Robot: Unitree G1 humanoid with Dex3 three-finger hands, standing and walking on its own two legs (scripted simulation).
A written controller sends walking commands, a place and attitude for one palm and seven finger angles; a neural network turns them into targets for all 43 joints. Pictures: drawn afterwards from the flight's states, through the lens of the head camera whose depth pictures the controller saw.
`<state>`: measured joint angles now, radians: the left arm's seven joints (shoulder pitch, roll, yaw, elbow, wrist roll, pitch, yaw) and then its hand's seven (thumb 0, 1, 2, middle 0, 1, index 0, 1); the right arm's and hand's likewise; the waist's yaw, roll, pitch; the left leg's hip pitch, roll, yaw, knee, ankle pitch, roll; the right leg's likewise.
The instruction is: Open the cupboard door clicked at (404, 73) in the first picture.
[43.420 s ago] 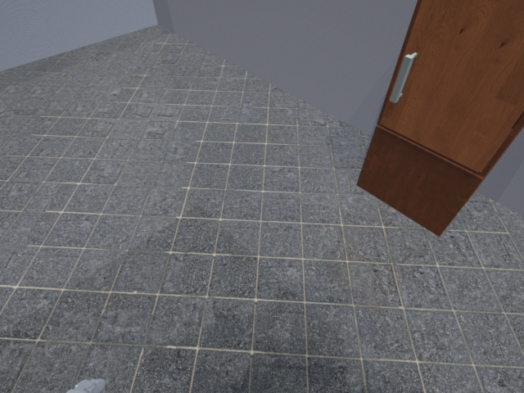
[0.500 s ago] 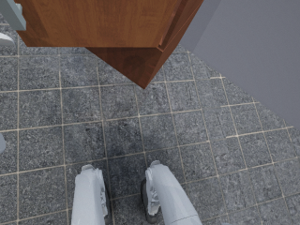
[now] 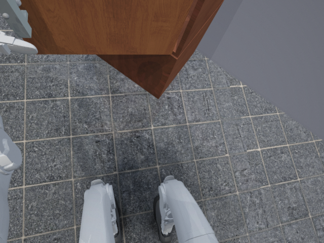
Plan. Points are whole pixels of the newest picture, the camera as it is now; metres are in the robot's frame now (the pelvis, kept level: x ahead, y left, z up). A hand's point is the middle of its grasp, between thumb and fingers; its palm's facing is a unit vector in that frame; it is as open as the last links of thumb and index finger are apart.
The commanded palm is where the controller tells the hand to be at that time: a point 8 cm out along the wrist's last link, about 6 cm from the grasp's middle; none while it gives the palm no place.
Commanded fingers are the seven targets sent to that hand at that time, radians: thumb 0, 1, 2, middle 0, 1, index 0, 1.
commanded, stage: slide the fingers in behind the handle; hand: left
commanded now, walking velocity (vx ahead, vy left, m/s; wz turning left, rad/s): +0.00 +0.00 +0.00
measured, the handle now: out of the picture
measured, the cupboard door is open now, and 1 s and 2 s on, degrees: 42 42 44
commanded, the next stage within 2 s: close the thumb around the handle in 0.82 s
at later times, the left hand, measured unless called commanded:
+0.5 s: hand (17, 16) +0.56 +0.23 +0.06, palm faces +0.06 -1.00 -0.03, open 14.1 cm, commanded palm +0.55 +0.24 +0.06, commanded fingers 0.00 -0.50 0.30 -0.30 -1.20 -0.30 -1.20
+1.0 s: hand (18, 15) +0.57 +0.23 +0.06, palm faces +0.06 -1.00 -0.03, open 14.0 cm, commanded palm +0.56 +0.24 +0.06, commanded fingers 0.00 -0.22 0.42 -0.32 -1.23 -0.32 -1.23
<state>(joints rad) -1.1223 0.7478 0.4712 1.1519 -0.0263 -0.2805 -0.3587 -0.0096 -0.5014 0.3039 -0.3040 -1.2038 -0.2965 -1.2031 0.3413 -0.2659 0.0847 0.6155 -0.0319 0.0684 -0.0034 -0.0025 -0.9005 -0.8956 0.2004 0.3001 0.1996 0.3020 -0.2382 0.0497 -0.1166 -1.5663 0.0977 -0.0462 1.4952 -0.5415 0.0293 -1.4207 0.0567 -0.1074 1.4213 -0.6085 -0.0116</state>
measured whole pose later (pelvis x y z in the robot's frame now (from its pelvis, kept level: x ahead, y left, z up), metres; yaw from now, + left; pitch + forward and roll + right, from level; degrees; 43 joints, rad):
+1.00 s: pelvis +0.00 +0.00 +0.00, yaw +1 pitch +34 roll -7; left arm -1.12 0.66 0.41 1.20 -0.03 -0.35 -0.26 -0.01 -0.49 0.31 -0.30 -1.21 -0.28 -1.20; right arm 0.34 -0.26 0.07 0.63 -0.04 0.07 0.02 0.00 -0.90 -0.90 0.20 0.30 0.20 0.30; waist -0.22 0.06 -0.13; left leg -1.54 0.08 -0.04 1.48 -0.54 0.03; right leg -1.39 0.05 -0.10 1.41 -0.62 -0.01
